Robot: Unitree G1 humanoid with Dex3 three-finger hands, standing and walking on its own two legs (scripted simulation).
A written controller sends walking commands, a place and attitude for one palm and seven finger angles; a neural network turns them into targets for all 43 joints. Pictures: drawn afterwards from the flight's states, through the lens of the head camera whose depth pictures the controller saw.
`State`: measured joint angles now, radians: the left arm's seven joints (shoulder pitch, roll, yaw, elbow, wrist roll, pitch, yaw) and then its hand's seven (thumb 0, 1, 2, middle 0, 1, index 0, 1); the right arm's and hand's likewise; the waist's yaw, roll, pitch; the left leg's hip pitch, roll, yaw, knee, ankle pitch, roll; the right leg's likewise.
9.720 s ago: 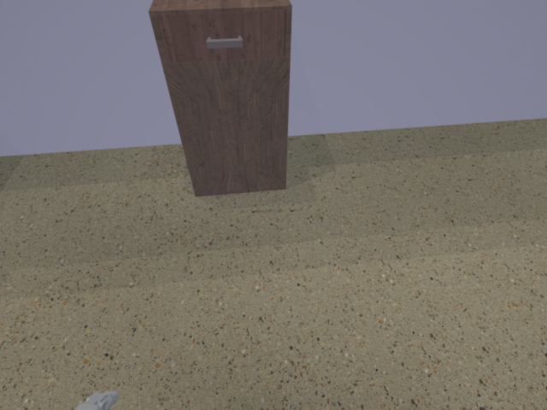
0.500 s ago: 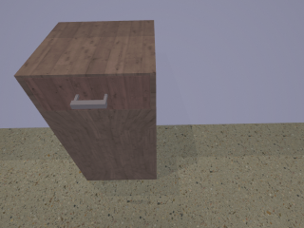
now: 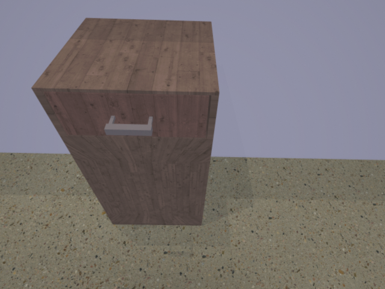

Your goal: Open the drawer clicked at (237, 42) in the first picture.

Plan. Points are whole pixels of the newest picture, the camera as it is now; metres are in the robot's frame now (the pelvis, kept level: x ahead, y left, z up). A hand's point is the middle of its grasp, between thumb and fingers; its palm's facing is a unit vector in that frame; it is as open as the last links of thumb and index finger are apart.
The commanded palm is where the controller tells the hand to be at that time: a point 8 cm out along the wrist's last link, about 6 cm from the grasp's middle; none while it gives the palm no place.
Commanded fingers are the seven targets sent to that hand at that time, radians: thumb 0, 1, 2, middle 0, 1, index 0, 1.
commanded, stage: raise the hand with hooked fingers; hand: left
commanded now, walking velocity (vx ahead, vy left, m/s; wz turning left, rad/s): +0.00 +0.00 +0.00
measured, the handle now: (130, 124) +0.51 +0.22 +0.02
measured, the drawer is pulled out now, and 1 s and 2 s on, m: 0.00 0.00 0.00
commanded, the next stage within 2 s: move the hooked fingers above the handle in 1.82 s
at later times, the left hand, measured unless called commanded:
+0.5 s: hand (87, 283) +0.14 +0.22 -0.04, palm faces +0.02 -0.07 -1.00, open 9.5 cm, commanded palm +0.15 +0.21 +0.03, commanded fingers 0.00 0.20 0.60 -0.25 -0.75 -0.25 -0.75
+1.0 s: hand (106, 199) +0.26 +0.19 +0.06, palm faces +0.16 -0.08 -0.98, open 12.4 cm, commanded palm +0.23 +0.20 +0.12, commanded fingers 0.00 -0.38 0.35 -0.29 -1.12 -0.29 -1.12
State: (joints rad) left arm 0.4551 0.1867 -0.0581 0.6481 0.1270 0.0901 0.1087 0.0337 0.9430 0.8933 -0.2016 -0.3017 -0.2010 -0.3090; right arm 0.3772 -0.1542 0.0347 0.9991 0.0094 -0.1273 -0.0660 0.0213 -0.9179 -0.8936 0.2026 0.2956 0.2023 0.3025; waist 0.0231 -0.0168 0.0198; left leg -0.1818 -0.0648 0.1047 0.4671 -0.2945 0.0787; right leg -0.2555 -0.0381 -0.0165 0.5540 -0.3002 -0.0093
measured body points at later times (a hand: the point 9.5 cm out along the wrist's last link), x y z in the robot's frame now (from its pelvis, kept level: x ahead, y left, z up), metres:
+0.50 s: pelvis -0.01 -0.05 -0.04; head +0.02 -0.06 +0.41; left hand +0.13 +0.22 +0.02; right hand +0.28 -0.23 -0.09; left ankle -0.02 +0.06 -0.74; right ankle +0.00 -0.11 -0.74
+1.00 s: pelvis +0.00 -0.04 -0.01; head +0.02 -0.08 +0.44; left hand +0.25 +0.19 +0.12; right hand +0.17 -0.31 -0.12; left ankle -0.02 +0.08 -0.74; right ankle +0.00 -0.11 -0.74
